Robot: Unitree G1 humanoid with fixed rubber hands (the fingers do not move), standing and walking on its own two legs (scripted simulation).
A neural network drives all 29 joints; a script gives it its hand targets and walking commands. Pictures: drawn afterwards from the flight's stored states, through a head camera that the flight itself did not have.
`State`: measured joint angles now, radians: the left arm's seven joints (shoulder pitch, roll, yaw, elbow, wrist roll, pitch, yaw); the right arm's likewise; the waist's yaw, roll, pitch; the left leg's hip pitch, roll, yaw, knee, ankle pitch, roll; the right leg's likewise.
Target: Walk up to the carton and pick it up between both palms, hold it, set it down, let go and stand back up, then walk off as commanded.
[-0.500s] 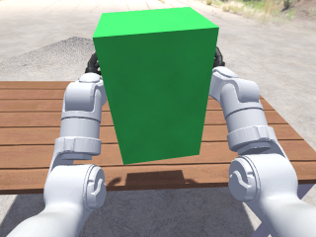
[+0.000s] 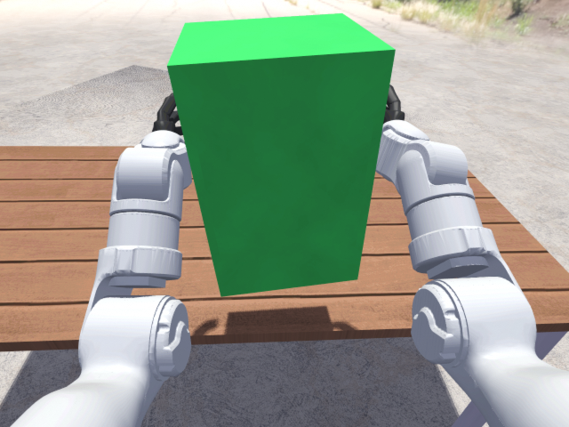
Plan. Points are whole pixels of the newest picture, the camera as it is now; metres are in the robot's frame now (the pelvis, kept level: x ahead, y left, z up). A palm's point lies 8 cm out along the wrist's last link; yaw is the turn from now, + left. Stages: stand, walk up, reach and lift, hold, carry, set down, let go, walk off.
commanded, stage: hold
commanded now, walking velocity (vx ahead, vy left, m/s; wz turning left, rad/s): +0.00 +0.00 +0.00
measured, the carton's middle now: (278, 162) +0.37 +0.02 +0.27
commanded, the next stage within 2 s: none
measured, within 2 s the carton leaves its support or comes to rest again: neither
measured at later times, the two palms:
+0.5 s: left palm (168, 146) +0.39 +0.15 +0.28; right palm (383, 136) +0.39 -0.12 +0.29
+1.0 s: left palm (168, 145) +0.40 +0.15 +0.28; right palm (383, 136) +0.39 -0.12 +0.29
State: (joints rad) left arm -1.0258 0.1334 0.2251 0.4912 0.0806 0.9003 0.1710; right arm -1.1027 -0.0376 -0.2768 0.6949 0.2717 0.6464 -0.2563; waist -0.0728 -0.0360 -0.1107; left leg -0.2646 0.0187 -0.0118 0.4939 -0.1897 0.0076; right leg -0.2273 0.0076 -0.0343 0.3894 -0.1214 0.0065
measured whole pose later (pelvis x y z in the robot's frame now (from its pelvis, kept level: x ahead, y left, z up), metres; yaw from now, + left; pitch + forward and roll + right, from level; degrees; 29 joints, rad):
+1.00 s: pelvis +0.00 +0.00 +0.00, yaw +0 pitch -2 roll -2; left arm -1.03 0.13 0.23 0.49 0.08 0.90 0.17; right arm -1.10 -0.04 -0.28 0.69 0.27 0.66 -0.26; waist -0.07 -0.03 -0.11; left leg -0.26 0.02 -0.01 0.49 -0.19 0.01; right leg -0.23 0.01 -0.03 0.39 -0.12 0.01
